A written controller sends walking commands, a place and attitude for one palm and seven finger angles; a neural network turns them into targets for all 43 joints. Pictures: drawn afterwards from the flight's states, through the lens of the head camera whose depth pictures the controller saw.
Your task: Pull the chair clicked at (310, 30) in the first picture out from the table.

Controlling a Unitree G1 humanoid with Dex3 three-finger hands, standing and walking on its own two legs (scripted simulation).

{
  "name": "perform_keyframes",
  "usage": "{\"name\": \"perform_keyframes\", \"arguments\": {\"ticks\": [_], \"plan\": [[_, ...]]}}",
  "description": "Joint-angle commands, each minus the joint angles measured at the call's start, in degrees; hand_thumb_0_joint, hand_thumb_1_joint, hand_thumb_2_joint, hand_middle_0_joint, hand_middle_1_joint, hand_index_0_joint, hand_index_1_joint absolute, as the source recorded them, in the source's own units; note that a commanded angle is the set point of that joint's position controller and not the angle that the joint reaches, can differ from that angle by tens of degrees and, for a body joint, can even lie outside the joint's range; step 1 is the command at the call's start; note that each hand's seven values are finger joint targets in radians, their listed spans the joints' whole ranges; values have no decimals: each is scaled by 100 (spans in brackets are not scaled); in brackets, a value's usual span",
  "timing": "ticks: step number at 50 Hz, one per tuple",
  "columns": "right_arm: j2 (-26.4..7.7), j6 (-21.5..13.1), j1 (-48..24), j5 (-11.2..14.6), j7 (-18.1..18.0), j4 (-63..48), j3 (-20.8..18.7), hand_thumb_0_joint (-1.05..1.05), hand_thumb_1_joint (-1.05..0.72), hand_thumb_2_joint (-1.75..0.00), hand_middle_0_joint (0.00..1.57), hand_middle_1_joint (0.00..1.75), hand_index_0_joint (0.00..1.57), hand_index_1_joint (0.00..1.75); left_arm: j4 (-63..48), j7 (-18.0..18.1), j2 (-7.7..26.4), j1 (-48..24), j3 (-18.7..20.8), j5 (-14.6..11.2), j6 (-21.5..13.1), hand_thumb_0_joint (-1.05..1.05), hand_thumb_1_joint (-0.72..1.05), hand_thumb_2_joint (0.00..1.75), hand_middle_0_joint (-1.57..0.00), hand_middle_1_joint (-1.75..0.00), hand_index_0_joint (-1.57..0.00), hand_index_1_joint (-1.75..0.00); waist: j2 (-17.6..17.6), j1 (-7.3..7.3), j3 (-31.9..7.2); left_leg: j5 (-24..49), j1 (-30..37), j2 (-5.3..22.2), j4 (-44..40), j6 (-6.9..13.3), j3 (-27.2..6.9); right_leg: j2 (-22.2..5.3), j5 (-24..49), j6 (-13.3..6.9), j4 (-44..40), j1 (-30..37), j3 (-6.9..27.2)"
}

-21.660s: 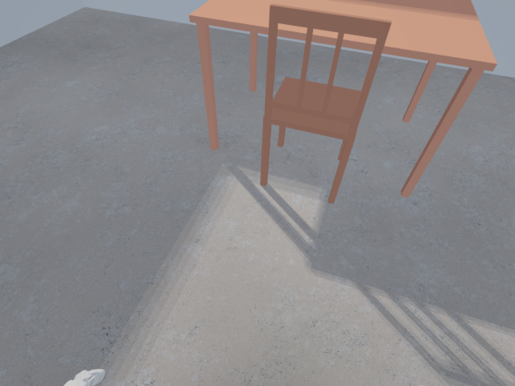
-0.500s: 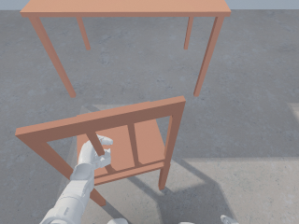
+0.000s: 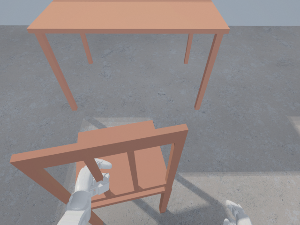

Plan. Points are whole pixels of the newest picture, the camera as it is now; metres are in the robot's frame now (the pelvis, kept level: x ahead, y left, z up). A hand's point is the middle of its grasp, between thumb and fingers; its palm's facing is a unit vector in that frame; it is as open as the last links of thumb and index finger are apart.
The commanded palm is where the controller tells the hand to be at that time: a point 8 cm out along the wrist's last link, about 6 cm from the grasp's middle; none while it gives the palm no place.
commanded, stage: stop walking, hand still on the chair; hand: left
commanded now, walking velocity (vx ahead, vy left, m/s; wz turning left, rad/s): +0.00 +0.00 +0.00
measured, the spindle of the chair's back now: (100, 179) +0.26 +0.17 -0.09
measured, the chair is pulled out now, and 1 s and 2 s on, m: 0.70 0.70 0.70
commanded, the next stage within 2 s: open the thumb and straighten the fingers in 0.38 s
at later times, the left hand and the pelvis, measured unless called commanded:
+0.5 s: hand (106, 182) +0.25 +0.15 -0.07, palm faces +0.12 -0.98 -0.17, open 5.2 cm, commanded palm +0.22 +0.20 -0.05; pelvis +0.01 -0.01 +0.00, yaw +0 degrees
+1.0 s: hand (103, 179) +0.26 +0.16 -0.08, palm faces +0.10 -0.98 -0.15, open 14.6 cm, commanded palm +0.23 +0.22 -0.06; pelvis +0.02 +0.00 -0.03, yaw +2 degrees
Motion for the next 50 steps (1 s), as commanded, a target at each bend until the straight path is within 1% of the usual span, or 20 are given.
{"name": "perform_keyframes", "arguments": {"ticks": [1,11,18,21,24,25,26,27,28,29,30,32,34,35,36,39,43,48,49,50], "plan": [[-701,-212,-261,11,-50,-742,-211,0,-90,-90,20,30,20,30,-1263,114,792,-1039,164,153,-251,0,90,90,-50,-145,-50,-145,146,-13,-1280,1063,488,403,-455,234,-343,-314,1014,-238,-383,367,270],[-685,-117,-329,2,-60,-779,-198,0,-90,-90,20,30,20,30,-1405,125,796,-831,166,131,-151,0,90,90,-50,-145,-50,-145,-28,-28,-1221,1123,531,374,-392,202,-280,-390,1276,-258,-482,408,289],[-697,-80,-324,20,-69,-773,-205,0,-90,-90,20,30,20,30,-1470,145,873,-658,239,105,-130,0,90,90,-50,-145,-50,-145,154,-27,-1217,1222,555,396,-437,214,-292,-379,1288,-255,-482,440,244],[-691,-59,-360,22,-61,-803,-198,0,-90,-90,20,30,20,30,-1496,138,825,-666,195,103,-131,0,90,90,-50,-145,-50,-145,5,-24,-1212,1229,541,405,-432,204,-299,-391,1298,-256,-476,465,220],[-695,-51,-357,16,-67,-805,-215,0,-90,-90,20,30,20,30,-1565,166,1030,-455,409,102,-136,0,90,90,-50,-145,-50,-145,133,2,-1132,1116,510,389,-451,217,-305,-387,1155,-248,-546,416,242],[-877,-114,-229,275,133,-784,-270,0,-90,-90,20,30,20,30,-1077,36,317,-87,113,-282,62,0,78,84,-50,-145,-50,-145,-705,-306,-924,515,-316,91,-269,191,-124,-115,672,-158,-213,-72,-301],[-926,-179,-335,274,222,-858,-301,0,-90,-90,20,30,20,30,-1535,-59,563,-436,285,-321,-31,0,66,78,-50,-145,-50,-145,-761,-175,-967,292,-560,58,-130,216,-99,-86,503,-152,-80,-230,-275],[-934,-197,-321,257,241,-848,-331,0,-90,-90,20,30,20,30,-1515,-112,724,-320,412,-322,-53,0,54,73,-50,-145,-50,-145,-619,-169,-990,170,-638,49,-87,221,-76,-96,397,-179,-35,-222,-261],[-906,-254,-366,247,262,-921,-345,0,-90,-90,20,30,20,30,-1866,-119,937,-467,577,-322,-143,0,42,67,-50,-145,-50,-145,-235,-146,-1133,9,-674,-37,14,227,-41,-89,216,-166,18,-327,-205],[-862,-327,-399,223,286,-1016,-351,0,-90,-90,20,30,20,30,-2020,-159,943,-239,618,-294,-155,0,30,61,-50,-145,-50,-145,94,-69,-1231,-129,-759,-79,113,215,2,-80,19,-181,109,-432,-196],[-850,-374,-406,206,302,-1052,-336,0,-90,-90,20,30,20,30,-2287,-180,969,-381,578,-246,-183,0,17,55,-50,-145,-50,-145,385,-100,-1331,-101,-801,-112,225,213,15,-72,45,-207,214,-522,-187],[-845,-464,-315,184,329,-1102,-345,0,-90,-90,20,30,20,30,-2518,-213,931,-253,483,-194,-117,0,-7,43,-50,-145,-50,-145,469,-125,-1483,-45,-859,-112,389,210,-11,-43,71,-230,376,-634,-230],[-879,-520,-311,181,327,-1160,-341,0,-90,-90,20,30,20,30,-2485,-231,881,-156,501,-211,31,0,-31,32,-50,-145,-50,-145,264,-134,-1489,-113,-1044,-121,544,214,-30,-19,0,-198,524,-836,-262],[-892,-547,-312,179,323,-1193,-343,0,-90,-90,20,30,20,30,-2541,-242,783,-192,429,-228,120,0,-43,26,-47,-138,-47,-138,193,-157,-1596,-113,-1063,-126,625,221,-31,-6,-10,-183,605,-923,-277],[-935,-569,-280,169,301,-1209,-361,0,-90,-90,20,30,20,30,-2487,-228,965,-243,631,-251,213,0,-55,20,-45,-130,-45,-130,94,-149,-1644,-143,-1151,-137,703,224,-47,4,-31,-168,672,-990,-268],[-960,-652,-234,164,263,-1298,-367,0,-90,-90,20,30,20,30,-2707,-252,792,-35,563,-353,432,0,-55,20,-38,-109,-38,-109,-171,-158,-1890,9,-1214,-153,880,231,-63,20,144,-144,852,-1039,-307],[-972,-804,-144,151,218,-1376,-384,0,-90,-90,20,30,20,30,-3298,-287,628,42,336,-366,542,0,-55,20,-27,-80,-27,-80,-85,-214,-2176,455,-1111,-134,1114,215,-118,28,504,-161,1139,-1143,-370],[-971,-858,-50,115,191,-1472,-367,0,-90,-90,20,30,20,30,-3560,-239,607,486,273,-251,791,0,-55,20,-15,-43,-15,-43,-199,-189,-2073,738,-1257,-136,1304,206,-185,27,703,-153,1375,-1323,-443],[-981,-846,-35,109,192,-1505,-358,0,-90,-90,20,30,20,30,-3564,-214,647,600,311,-236,862,0,-55,20,-13,-36,-13,-36,-279,-177,-2024,716,-1329,-142,1343,210,-192,27,712,-147,1406,-1349,-446],[-1025,-795,34,102,172,-1458,-371,0,-90,-90,20,30,20,30,-3463,-165,1106,407,771,-206,914,0,-55,20,-10,-29,-10,-29,-359,-173,-1971,642,-1449,-152,1392,209,-183,31,705,-136,1422,-1403,-414]]}}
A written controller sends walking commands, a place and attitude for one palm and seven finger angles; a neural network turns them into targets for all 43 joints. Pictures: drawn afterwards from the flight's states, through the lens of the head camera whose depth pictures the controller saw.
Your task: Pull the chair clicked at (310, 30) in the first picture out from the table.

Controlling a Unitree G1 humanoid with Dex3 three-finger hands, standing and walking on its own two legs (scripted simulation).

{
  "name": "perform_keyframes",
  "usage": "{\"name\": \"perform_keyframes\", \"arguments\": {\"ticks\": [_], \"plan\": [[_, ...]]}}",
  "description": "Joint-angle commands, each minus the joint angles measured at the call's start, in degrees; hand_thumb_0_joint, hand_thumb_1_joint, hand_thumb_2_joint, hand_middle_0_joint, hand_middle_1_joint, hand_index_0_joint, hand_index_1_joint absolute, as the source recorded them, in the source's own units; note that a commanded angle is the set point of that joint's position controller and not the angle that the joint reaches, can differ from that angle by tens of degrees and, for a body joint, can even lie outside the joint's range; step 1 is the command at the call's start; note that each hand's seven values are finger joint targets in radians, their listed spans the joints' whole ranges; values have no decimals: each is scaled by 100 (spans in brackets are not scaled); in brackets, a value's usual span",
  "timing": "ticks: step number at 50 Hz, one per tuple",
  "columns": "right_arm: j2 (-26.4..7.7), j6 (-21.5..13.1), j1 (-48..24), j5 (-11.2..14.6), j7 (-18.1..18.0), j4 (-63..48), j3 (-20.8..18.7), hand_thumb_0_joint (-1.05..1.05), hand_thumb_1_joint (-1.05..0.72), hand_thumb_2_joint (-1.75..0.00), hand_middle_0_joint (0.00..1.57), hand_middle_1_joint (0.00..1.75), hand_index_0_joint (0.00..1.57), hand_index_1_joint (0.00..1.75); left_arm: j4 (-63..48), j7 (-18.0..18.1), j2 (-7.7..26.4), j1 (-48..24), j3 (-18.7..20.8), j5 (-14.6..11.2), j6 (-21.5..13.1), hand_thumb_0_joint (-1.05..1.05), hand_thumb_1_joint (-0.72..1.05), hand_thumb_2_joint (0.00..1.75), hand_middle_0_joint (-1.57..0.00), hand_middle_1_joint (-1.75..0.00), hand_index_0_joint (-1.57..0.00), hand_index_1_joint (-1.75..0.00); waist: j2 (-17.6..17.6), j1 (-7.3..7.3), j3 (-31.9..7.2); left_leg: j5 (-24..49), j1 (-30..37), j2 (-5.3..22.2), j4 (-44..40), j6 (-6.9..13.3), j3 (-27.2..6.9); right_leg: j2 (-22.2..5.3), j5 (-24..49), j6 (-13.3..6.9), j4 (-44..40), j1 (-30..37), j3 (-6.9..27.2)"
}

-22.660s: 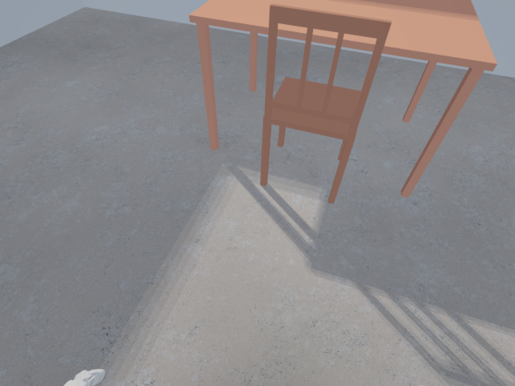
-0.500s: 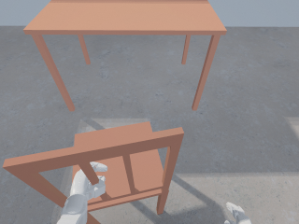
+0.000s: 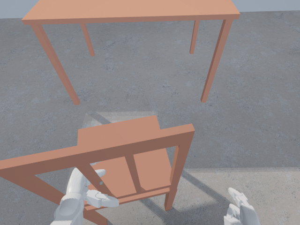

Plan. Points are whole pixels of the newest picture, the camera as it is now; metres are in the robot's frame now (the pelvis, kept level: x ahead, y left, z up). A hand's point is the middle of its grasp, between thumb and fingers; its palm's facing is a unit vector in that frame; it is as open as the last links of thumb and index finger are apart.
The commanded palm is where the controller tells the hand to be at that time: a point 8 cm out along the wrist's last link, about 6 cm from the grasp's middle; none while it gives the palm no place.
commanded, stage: open the thumb and straighten the fingers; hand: left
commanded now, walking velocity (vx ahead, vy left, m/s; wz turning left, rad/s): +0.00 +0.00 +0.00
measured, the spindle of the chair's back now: (98, 183) +0.25 +0.16 -0.06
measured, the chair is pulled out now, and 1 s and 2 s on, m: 0.70 0.70 0.70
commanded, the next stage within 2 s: draw the fingers out of the gap in 0.22 s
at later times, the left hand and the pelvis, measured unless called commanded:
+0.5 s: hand (89, 195) +0.21 +0.17 -0.05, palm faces +0.10 -0.98 -0.18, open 17.5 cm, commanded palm +0.18 +0.22 -0.02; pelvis +0.01 +0.00 -0.01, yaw +1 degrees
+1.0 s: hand out of the picture +0.13 +0.17 -0.05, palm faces +0.11 -0.98 -0.17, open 17.5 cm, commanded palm +0.10 +0.22 -0.02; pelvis -0.01 +0.00 -0.02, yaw +2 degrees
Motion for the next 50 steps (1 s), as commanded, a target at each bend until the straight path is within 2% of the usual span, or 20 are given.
{"name": "perform_keyframes", "arguments": {"ticks": [1,2,3,4,7,10,15,16,17,20,22,25,27,31,35,37,40,45,47,50], "plan": [[-782,-261,-144,-10,-86,-913,-284,0,-90,-90,20,30,20,30,-1194,120,909,-556,616,119,-112,0,-55,20,-7,-22,-7,-22,-456,6,-1240,1666,522,-81,-460,198,71,176,1826,-171,-417,531,-263],[-791,-237,-149,-2,-101,-950,-283,0,-90,-90,20,30,20,30,-1233,141,1102,-416,781,128,-57,0,-55,20,-5,-14,-5,-14,-401,58,-1188,1722,456,-76,-449,195,64,170,1888,-197,-412,584,-250],[-737,-228,-157,0,-95,-1001,-258,0,-90,-90,20,30,20,30,-1379,126,906,-376,633,120,-26,0,-55,20,-2,-7,-2,-7,-277,43,-1248,1781,513,-91,-410,194,97,158,1959,-190,-376,586,-251],[-724,-221,-146,-1,-99,-1027,-258,0,-90,-90,20,30,20,30,-1431,117,921,-310,660,103,5,0,-55,20,0,0,0,0,-340,31,-1257,1797,497,-83,-372,194,96,160,1999,-185,-361,586,-255],[-729,-225,-118,-7,-122,-1088,-266,0,-90,-90,20,30,20,30,-1734,27,911,-203,613,54,42,0,-55,20,0,0,0,0,-194,8,-1428,2047,535,-77,-254,203,93,160,2239,-207,-310,663,-243],[-733,-272,-93,2,-123,-1123,-245,0,-90,-90,20,30,20,30,-1989,-79,646,-118,264,12,85,0,-55,20,0,0,0,0,-32,-111,-1435,2190,617,-68,-158,199,49,161,2269,-186,-257,510,-287],[-787,-333,-33,-8,-152,-1134,-260,0,-90,-90,20,30,20,30,-2053,-76,585,52,122,-3,212,0,-55,20,0,0,0,0,-336,-184,-1320,1974,506,-61,-107,207,-56,184,2014,-161,-233,298,-366],[-818,-274,-15,-19,-182,-1060,-314,0,-90,-90,20,30,20,30,-1839,-15,1320,180,964,-7,224,0,-55,20,0,0,0,0,-369,-35,-1330,1887,346,-84,-118,189,-55,188,1993,-182,-220,387,-343],[-796,-234,-85,-32,-190,-1089,-304,0,-90,-90,20,30,20,30,-1798,-33,1287,551,957,7,246,0,-55,20,0,0,0,0,-332,91,-1293,1877,295,-110,-149,194,-18,186,2030,-206,-222,490,-335],[-641,-235,-164,7,-151,-1276,-284,0,-90,-90,20,30,20,30,-2316,3,916,944,612,47,206,0,-55,20,0,0,0,0,-9,93,-1419,1973,401,-105,-158,176,31,160,2007,-215,-161,496,-332],[-625,-239,-197,14,-149,-1302,-316,0,-90,-90,20,30,20,30,-2545,4,871,1275,555,32,209,0,-55,20,0,0,0,0,0,111,-1477,2105,392,-88,-122,184,24,164,2072,-233,-161,552,-334],[-628,-276,-208,19,-167,-1335,-298,0,-90,-90,20,30,20,30,-2744,-40,693,1411,291,-8,202,0,-55,20,0,0,0,0,-174,-44,-1196,1695,273,-89,-89,201,-10,191,1722,-186,-202,288,-368],[-669,-292,-214,5,-210,-1301,-301,0,-90,-90,20,30,20,30,-2723,-41,798,1415,342,2,197,0,-55,20,0,0,0,0,-298,-92,-970,1491,99,-103,-71,220,-65,207,1517,-194,-218,161,-381],[-642,-373,-195,-2,-246,-1371,-289,0,-90,-90,20,30,20,30,-3058,-40,767,1568,264,46,80,0,-55,20,0,0,0,0,-229,-89,-1018,1207,74,-133,-12,226,-96,211,1130,-191,-150,-43,-393],[-582,-424,-230,9,-275,-1390,-291,0,-90,-90,20,30,20,30,-3353,9,809,1908,278,62,22,0,-55,20,0,0,0,0,-87,-47,-1073,1093,33,-160,36,228,-112,211,964,-211,-125,-94,-373],[-566,-398,-264,11,-295,-1354,-313,0,-90,-90,20,30,20,30,-3333,33,1003,2125,491,85,45,0,-55,20,0,0,0,0,-84,25,-1069,1020,-76,-162,38,222,-121,218,843,-236,-110,-68,-377],[-499,-390,-332,30,-282,-1434,-286,0,-90,-90,20,30,20,30,-3394,13,734,2463,248,86,117,0,-55,20,0,0,0,0,-77,20,-992,869,-138,-180,56,224,-109,215,724,-222,-106,-129,-367],[-478,-349,-423,45,-309,-1507,-301,0,-90,-90,20,30,20,30,-3442,-75,685,2899,230,34,241,0,-55,20,0,0,0,0,-245,35,-810,628,-331,-178,86,234,-129,228,450,-214,-144,-222,-370],[-492,-368,-453,46,-337,-1507,-313,0,-90,-90,20,30,20,30,-3592,-88,816,2906,289,52,212,0,-55,20,0,0,0,0,-187,46,-735,576,-400,-180,107,246,-141,228,355,-236,-164,-264,-348],[-445,-410,-409,47,-349,-1538,-312,0,-90,-90,20,30,20,30,-3831,-98,731,3086,194,48,116,0,-55,20,0,0,0,0,-131,28,-812,600,-378,-192,167,252,-145,242,356,-232,-91,-331,-376]]}}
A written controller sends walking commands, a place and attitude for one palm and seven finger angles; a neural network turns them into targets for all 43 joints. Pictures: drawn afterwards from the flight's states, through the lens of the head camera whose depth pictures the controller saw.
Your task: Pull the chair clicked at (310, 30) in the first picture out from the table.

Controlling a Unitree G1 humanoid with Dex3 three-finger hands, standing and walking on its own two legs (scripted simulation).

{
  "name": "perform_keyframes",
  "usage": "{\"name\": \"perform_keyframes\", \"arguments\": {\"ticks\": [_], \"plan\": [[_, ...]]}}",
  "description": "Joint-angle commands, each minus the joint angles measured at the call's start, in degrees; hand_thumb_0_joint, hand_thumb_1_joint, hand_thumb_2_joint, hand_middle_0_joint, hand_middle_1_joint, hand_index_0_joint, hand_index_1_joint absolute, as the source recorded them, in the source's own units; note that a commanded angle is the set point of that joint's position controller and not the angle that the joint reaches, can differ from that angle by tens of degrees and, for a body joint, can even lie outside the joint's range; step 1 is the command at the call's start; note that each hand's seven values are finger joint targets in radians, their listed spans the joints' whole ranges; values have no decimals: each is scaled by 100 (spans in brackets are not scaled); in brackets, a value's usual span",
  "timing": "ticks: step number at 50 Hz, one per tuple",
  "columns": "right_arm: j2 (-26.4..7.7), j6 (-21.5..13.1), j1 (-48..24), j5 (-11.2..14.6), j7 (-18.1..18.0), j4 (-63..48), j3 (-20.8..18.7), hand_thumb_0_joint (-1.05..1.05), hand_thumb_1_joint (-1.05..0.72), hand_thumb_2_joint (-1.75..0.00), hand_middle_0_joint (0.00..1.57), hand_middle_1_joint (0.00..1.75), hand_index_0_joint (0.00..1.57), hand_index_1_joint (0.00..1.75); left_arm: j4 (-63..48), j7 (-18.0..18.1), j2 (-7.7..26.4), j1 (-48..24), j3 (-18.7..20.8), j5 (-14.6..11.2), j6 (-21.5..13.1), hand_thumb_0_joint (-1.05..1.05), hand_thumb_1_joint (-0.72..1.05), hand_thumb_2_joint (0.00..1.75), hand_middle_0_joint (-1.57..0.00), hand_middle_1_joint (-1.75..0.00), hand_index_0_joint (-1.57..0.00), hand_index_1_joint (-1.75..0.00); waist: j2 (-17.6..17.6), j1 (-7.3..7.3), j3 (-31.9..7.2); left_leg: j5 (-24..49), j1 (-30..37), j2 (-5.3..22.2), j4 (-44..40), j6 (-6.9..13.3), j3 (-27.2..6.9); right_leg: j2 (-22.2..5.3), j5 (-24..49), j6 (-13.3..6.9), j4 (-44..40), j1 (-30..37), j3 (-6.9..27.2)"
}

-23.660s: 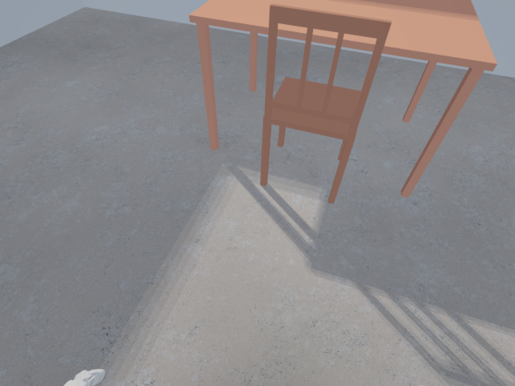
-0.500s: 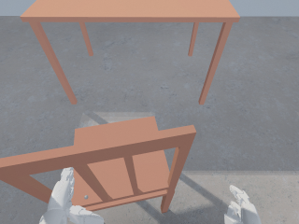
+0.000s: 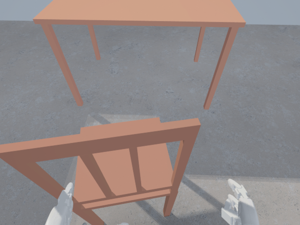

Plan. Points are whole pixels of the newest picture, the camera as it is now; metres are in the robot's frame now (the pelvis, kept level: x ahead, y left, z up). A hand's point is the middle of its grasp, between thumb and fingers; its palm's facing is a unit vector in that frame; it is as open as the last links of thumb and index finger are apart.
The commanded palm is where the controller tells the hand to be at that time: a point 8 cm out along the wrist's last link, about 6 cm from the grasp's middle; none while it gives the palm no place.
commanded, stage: draw the fingers out of the gap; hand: left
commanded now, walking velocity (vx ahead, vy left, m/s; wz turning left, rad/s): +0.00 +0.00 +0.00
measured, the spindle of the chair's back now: (99, 177) +0.26 +0.16 -0.03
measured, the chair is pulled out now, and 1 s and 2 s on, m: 0.70 0.70 0.70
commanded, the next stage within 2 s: draw the hand back to the body in 0.08 s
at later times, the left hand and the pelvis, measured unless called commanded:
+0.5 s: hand (70, 213) +0.15 +0.18 +0.06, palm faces +0.05 -0.99 -0.10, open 17.5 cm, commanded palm +0.10 +0.24 +0.06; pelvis -0.01 +0.00 -0.02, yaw +0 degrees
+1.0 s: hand (52, 205) +0.16 +0.20 +0.09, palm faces +0.11 -0.92 -0.39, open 14.8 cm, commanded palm +0.13 +0.27 +0.16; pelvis +0.02 +0.00 +0.03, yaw -1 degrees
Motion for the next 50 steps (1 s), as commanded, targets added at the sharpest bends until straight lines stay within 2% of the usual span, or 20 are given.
{"name": "perform_keyframes", "arguments": {"ticks": [1,7,8,10,11,12,15,17,19,24,27,28,32,35,36,37,38,39,42,50], "plan": [[-638,-381,-464,29,-82,-958,-315,0,-90,-90,20,30,20,30,-1328,47,556,430,350,25,-458,0,-55,20,0,0,0,0,-204,9,-423,998,384,-203,-852,302,172,231,747,-177,-951,229,-108],[-582,-371,-534,53,-90,-971,-369,0,-90,-90,20,30,20,30,-1471,6,568,999,353,84,-545,0,-55,20,0,0,0,0,-69,76,-421,1002,249,-216,-778,303,176,244,731,-211,-854,185,-115],[-556,-383,-538,53,-86,-999,-362,0,-90,-90,20,30,20,30,-1574,-25,434,1135,213,70,-572,0,-55,20,0,0,0,0,10,66,-456,966,280,-231,-775,304,185,240,695,-204,-843,162,-118],[-542,-360,-545,70,-94,-991,-396,0,-90,-90,20,30,20,30,-1550,-63,466,1347,292,47,-593,0,-55,20,0,0,0,0,-178,77,-455,993,211,-228,-711,316,193,248,762,-196,-819,160,-114],[-507,-495,-463,46,-100,-940,-386,0,-90,-90,20,30,20,30,-2316,-195,157,753,261,-434,-1287,0,-55,20,0,0,0,0,-409,-9,-353,1114,92,-273,-504,297,180,308,884,-183,-733,-55,-199],[-529,-556,-462,45,-115,-765,-433,0,-90,-90,20,30,20,30,-2087,-248,485,871,508,-401,-1586,0,-55,20,0,0,0,0,-394,81,-472,1110,46,-235,-443,303,209,335,855,-221,-673,-48,-135],[-484,-675,-418,87,-97,-715,-424,0,-90,-90,20,30,20,30,-2395,-368,609,937,702,-536,-2070,0,-55,20,0,0,0,0,146,142,-703,1218,244,-266,-469,276,220,331,875,-240,-575,-6,-126],[-464,-689,-469,119,-73,-598,-457,0,-90,-90,20,30,20,30,-2267,-477,699,919,893,-592,-2370,0,-55,20,0,0,0,0,64,152,-592,1215,137,-231,-412,264,199,359,863,-249,-545,-61,-111],[-455,-727,-530,152,-8,-542,-456,0,-90,-90,20,30,20,30,-2113,-678,527,856,769,-681,-2722,0,-55,20,0,0,0,0,24,101,-458,1094,81,-228,-351,245,182,359,765,-226,-469,-234,-134],[-497,-796,-802,220,154,-537,-463,0,-90,-90,20,30,20,30,-1737,-1407,698,839,1060,-1060,-3364,0,-55,20,0,0,0,0,-163,141,-546,977,-110,-193,-258,212,157,326,713,-225,-451,-51,17],[-500,-738,-960,295,92,-706,-462,0,-90,-90,20,30,20,30,-1755,-1524,1043,1026,1615,-1216,-3047,0,-55,20,0,0,0,0,-159,321,-753,878,123,-177,-490,220,152,325,565,-238,-623,366,80],[-482,-736,-920,319,70,-784,-416,0,-90,-90,20,30,20,30,-2046,-1523,940,923,1523,-1261,-2945,0,-55,20,0,0,0,0,40,294,-758,843,267,-190,-589,228,181,314,525,-223,-682,383,58],[-459,-776,-866,320,-37,-739,-342,0,-90,-90,20,30,20,30,-2478,-1292,1102,547,1792,-1418,-2614,0,-48,24,-1,-2,-1,-2,-56,263,-581,903,492,-146,-810,237,100,344,572,-214,-920,563,25],[-504,-880,-705,317,-45,-652,-289,0,-90,-90,20,30,20,30,-2537,-1297,995,348,1626,-1394,-2554,0,-37,29,-2,-4,-2,-4,82,157,-341,992,718,-129,-984,235,103,371,702,-194,-1069,518,-41],[-458,-624,-720,167,-169,-772,-260,0,-90,-90,20,30,20,30,-2610,-335,2116,732,2015,-296,-1903,0,-33,31,-3,-5,-3,-5,281,590,-587,1012,971,19,-1325,153,136,191,800,-330,-1352,1058,300],[-365,-540,-774,135,-202,-833,-179,0,-90,-90,20,30,20,30,-2830,76,1617,791,1747,-162,-1585,0,-30,32,-4,-5,-4,-5,332,421,-182,949,1021,-40,-1429,150,192,167,797,-300,-1556,1097,209],[-399,-529,-653,119,-219,-908,-143,0,-90,-90,20,30,20,30,-3190,261,1588,576,1628,-89,-1457,0,-26,34,-4,-6,-4,-6,230,352,-221,984,1130,-37,-1494,144,147,139,868,-286,-1577,1149,163],[-361,-456,-699,115,-243,-809,-121,0,-90,-90,20,30,20,30,-3063,416,1466,698,1609,-37,-1299,0,-22,36,-4,-7,-4,-7,471,352,-16,1072,1265,-10,-1556,142,195,152,974,-311,-1643,1212,147],[-382,-347,-779,81,-287,-719,-27,0,-90,-90,20,30,20,30,-3181,733,1879,528,1942,87,-1071,0,-12,41,-6,-9,-6,-9,509,413,129,1342,1574,-4,-1835,139,196,161,1316,-341,-1893,1672,79],[-445,-476,-864,26,-320,-511,93,0,-90,-90,20,30,20,30,-3432,1032,2126,-378,2197,137,-980,0,17,55,-10,-15,-10,-15,571,402,306,1742,2536,25,-2479,141,243,132,1817,-307,-2452,2315,93]]}}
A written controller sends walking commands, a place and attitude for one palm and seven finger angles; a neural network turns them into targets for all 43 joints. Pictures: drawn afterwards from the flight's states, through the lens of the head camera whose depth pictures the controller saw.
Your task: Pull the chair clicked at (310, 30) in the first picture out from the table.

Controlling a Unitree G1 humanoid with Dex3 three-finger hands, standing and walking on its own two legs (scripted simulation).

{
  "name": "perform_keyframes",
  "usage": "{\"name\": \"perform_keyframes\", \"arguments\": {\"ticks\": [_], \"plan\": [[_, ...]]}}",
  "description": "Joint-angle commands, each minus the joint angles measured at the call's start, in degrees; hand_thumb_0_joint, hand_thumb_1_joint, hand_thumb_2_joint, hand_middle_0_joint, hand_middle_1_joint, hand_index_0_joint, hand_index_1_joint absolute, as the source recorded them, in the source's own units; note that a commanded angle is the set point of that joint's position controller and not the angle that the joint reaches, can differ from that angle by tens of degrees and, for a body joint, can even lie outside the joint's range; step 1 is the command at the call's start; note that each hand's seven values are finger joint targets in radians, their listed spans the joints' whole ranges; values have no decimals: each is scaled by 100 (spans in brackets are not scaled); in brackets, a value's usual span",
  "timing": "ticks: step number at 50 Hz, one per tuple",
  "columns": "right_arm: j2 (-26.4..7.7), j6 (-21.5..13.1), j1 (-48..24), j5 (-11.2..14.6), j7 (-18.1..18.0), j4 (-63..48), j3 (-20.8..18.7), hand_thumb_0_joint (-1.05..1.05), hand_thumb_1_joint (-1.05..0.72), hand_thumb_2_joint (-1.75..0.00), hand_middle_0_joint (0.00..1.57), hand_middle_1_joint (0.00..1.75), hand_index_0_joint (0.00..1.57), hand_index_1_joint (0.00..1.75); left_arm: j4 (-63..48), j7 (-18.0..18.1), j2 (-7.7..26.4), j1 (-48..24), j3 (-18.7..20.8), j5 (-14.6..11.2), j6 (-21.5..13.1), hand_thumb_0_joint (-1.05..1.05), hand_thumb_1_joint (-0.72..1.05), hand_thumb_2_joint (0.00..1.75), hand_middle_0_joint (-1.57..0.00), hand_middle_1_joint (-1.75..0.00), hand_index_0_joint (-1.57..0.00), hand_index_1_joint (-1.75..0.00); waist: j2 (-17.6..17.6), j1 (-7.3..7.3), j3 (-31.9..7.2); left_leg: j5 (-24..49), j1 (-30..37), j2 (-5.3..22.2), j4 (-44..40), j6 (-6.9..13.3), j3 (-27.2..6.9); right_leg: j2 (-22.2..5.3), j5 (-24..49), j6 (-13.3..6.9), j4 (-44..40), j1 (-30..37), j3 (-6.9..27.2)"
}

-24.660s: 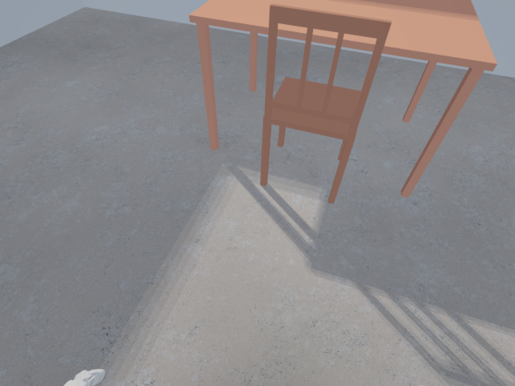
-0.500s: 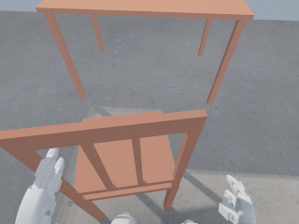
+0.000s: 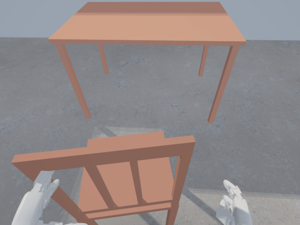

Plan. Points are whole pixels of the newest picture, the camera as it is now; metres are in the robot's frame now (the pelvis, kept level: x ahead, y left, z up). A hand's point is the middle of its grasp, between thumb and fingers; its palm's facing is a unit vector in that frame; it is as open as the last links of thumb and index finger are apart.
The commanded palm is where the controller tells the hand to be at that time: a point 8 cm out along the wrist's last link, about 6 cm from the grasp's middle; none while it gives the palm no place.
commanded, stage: draw the hand back to the body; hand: left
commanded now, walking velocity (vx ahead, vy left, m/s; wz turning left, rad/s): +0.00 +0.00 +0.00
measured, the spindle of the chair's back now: (102, 188) +0.24 +0.17 -0.07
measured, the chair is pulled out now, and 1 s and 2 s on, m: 0.70 0.70 0.70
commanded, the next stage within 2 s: step back with the hand held close in 0.78 s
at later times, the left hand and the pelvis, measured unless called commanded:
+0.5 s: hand (51, 204) +0.15 +0.23 +0.06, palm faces +0.23 -0.84 -0.49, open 7.5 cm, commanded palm +0.15 +0.29 +0.20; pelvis +0.02 -0.02 +0.02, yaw +1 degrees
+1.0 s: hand (48, 208) +0.14 +0.23 +0.07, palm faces +0.19 -0.85 -0.50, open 6.6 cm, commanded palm +0.13 +0.28 +0.20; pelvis +0.00 -0.02 +0.02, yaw +1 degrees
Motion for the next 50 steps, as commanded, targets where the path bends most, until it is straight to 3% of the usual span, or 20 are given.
{"name": "perform_keyframes", "arguments": {"ticks": [1,2,4,7,10,12,16,18,19,20,21,28,31,35,42,45,46,47,48,50], "plan": [[-586,-466,-718,-31,-9,-771,-121,0,-90,-90,20,30,20,30,-1988,678,1083,-1054,1786,143,-731,0,21,57,-10,-16,-10,-16,594,138,-308,1445,609,-109,-1148,169,70,-24,1405,-292,-1022,455,16],[-604,-511,-688,-36,-12,-708,-124,0,-90,-90,20,30,20,30,-2061,725,1266,-1216,1926,159,-727,0,25,58,-11,-16,-11,-16,630,156,-399,1550,685,-124,-1210,171,83,-43,1521,-299,-1083,630,9],[-600,-607,-759,-50,23,-657,-104,0,-90,-90,20,30,20,30,-2189,737,1210,-1266,1911,163,-724,0,32,62,-12,-18,-12,-18,728,175,-459,1773,892,-127,-1299,172,120,-53,1749,-282,-1107,751,14],[-640,-730,-754,-62,72,-493,-109,0,-90,-90,20,30,20,30,-2403,801,1472,-1473,2127,186,-705,0,43,67,-13,-20,-13,-20,798,218,-654,2188,1094,-134,-1373,177,127,-78,2139,-288,-1182,1050,13],[-655,-858,-820,-63,122,-411,-103,0,-90,-90,20,30,20,30,-2633,832,1484,-1674,2158,185,-691,0,54,73,-15,-22,-15,-22,848,218,-674,2459,1268,-124,-1402,191,170,-101,2442,-265,-1197,1129,1],[-697,-898,-744,-49,133,-322,-114,0,-90,-90,20,30,20,30,-2718,874,1710,-1879,2289,206,-656,0,61,76,-16,-24,-16,-24,1007,222,-719,2560,1332,-126,-1446,186,168,-136,2511,-263,-1245,1239,-16],[-706,-990,-730,-9,177,-260,-120,0,-90,-90,20,30,20,30,-3022,914,1776,-2103,2362,198,-603,0,75,83,-18,-27,-18,-27,1019,230,-838,2879,1492,-116,-1424,199,203,-149,2827,-237,-1173,1305,-60],[-726,-999,-717,32,181,-237,-123,0,-90,-90,20,30,20,30,-3134,928,1881,-2313,2385,186,-551,0,83,87,-19,-29,-19,-29,1051,210,-712,2806,1478,-121,-1466,188,188,-147,2760,-235,-1202,1259,-49],[-736,-1019,-706,40,185,-220,-124,0,-90,-90,20,30,20,30,-3179,950,1991,-2394,2458,178,-555,0,86,88,-19,-29,-19,-29,930,218,-766,2789,1460,-112,-1464,196,179,-153,2769,-225,-1164,1290,-74],[-753,-1032,-692,52,195,-200,-128,0,-90,-90,20,30,20,30,-3260,956,2022,-2453,2472,184,-551,0,90,90,-20,-30,-20,-30,1047,228,-790,2822,1468,-107,-1468,193,165,-155,2754,-236,-1134,1280,-71],[-724,-1041,-706,64,203,-197,-130,0,-90,-90,20,30,20,30,-3159,956,1956,-2385,2450,191,-525,0,90,90,-20,-30,-20,-30,921,229,-780,2849,1474,-101,-1474,197,167,-153,2738,-225,-1129,1268,-106],[-750,-1132,-712,53,255,-121,-110,0,-90,-90,20,30,20,30,-3178,926,1971,-2376,2427,198,-537,0,90,90,-20,-30,-20,-30,1227,258,-833,2986,1561,-98,-1436,195,160,-192,2842,-236,-1101,1258,-88],[-754,-1160,-728,37,272,-110,-129,0,-90,-90,20,30,20,30,-3196,916,1934,-2397,2419,203,-569,0,90,90,-20,-30,-20,-30,991,252,-937,2995,1606,-81,-1425,208,160,-191,2856,-212,-1085,1259,-116],[-760,-1188,-721,26,275,-87,-121,0,-90,-90,20,30,20,30,-3215,912,1969,-2391,2430,211,-599,0,90,90,-20,-30,-20,-30,1122,268,-950,2974,1578,-83,-1437,209,162,-211,2826,-222,-1058,1264,-107],[-754,-1207,-736,36,261,-58,-119,0,-90,-90,20,30,20,30,-3070,910,2037,-2441,2467,226,-612,0,90,90,-20,-30,-20,-30,926,260,-825,2595,1432,-85,-1478,213,146,-211,2507,-230,-1136,1201,-100],[-758,-1241,-734,25,275,-84,-90,0,-90,-90,20,30,20,30,-3321,896,1894,-2541,2301,226,-657,0,90,90,-20,-30,-20,-30,1138,248,-863,2589,1470,-95,-1493,208,131,-217,2464,-235,-1093,1167,-116],[-981,-819,-385,255,222,-432,-301,0,-90,-90,20,30,20,30,-3062,669,2842,-3290,2960,-84,-900,0,90,90,-20,-30,-20,-30,495,119,158,2697,1204,161,-1502,298,-47,-353,3097,-170,-1533,612,492],[-944,-622,-328,247,209,-484,-273,0,-90,-90,20,30,20,30,-2977,563,2914,-3563,2977,-43,-930,0,90,90,-20,-30,-20,-30,614,75,-45,2634,1252,153,-1554,281,-70,-498,3465,-196,-1565,823,505],[-814,-549,-524,249,203,-504,-301,0,-90,-90,20,30,20,30,-2734,545,2377,-3195,2664,-33,-819,0,90,90,-20,-30,-20,-30,465,49,60,2777,1226,141,-1489,249,29,-501,3807,-167,-1568,860,475],[-838,-407,-548,231,232,-575,-294,0,-90,-90,20,30,20,30,-2648,538,2192,-2987,2557,-68,-808,0,90,90,-20,-30,-20,-30,350,60,-272,3102,1349,152,-1425,218,50,-532,4082,-132,-1443,1155,399]]}}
